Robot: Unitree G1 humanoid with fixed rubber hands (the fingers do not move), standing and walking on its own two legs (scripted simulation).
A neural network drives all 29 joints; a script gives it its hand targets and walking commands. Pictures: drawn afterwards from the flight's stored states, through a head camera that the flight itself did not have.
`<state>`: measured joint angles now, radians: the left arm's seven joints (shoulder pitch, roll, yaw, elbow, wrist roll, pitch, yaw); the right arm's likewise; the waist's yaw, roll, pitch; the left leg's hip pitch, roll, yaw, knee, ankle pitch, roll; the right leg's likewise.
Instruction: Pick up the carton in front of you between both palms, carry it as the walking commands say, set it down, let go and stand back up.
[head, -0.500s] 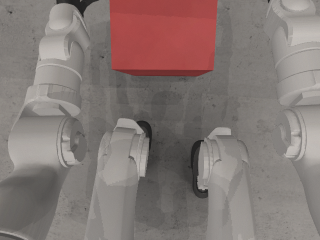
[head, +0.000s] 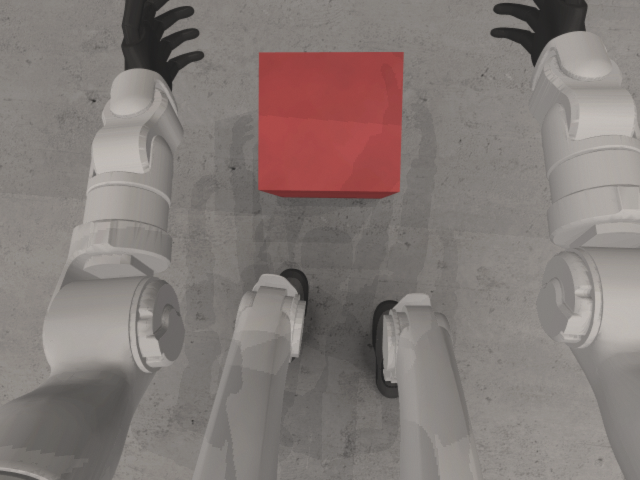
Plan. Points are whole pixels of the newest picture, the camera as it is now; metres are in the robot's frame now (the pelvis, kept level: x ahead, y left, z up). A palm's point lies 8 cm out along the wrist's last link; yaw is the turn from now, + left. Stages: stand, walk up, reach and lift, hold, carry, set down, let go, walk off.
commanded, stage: set down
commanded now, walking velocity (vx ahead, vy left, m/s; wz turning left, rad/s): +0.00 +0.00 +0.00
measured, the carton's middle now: (331, 138) +0.51 +0.05 -0.41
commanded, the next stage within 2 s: let go in 0.26 s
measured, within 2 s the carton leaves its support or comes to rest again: neither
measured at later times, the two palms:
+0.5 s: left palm (63, 61) +0.47 +0.23 +0.02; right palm out of the picture +0.52 -0.17 +0.02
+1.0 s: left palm out of the picture +0.30 +0.25 +0.14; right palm out of the picture +0.35 -0.21 +0.13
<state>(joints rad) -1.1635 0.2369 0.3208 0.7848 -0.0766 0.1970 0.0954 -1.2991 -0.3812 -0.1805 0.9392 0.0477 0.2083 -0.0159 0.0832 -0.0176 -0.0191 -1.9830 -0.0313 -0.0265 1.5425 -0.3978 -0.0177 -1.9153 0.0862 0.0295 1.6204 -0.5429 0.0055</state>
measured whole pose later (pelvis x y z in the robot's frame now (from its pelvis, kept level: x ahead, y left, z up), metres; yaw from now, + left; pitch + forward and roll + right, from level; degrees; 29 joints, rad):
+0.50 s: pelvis +0.03 +0.01 +0.13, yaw -1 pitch +44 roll -1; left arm -0.84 0.17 0.32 0.70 0.11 0.14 -0.01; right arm -0.96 -0.23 -0.28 0.81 -0.11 0.15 -0.02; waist 0.05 -0.01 -0.07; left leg -1.49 -0.02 -0.03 0.98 -0.25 0.00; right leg -1.43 0.08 0.06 1.03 -0.36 0.01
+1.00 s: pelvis +0.09 +0.01 +0.22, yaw +1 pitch +17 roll +0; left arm 0.02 0.18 0.08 0.49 0.00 0.00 -0.06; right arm -0.07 -0.19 -0.13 0.58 -0.03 -0.01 0.03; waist 0.04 0.01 -0.03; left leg -0.67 -0.04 -0.05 0.59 -0.22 0.01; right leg -0.58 0.04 0.06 0.60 -0.32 0.00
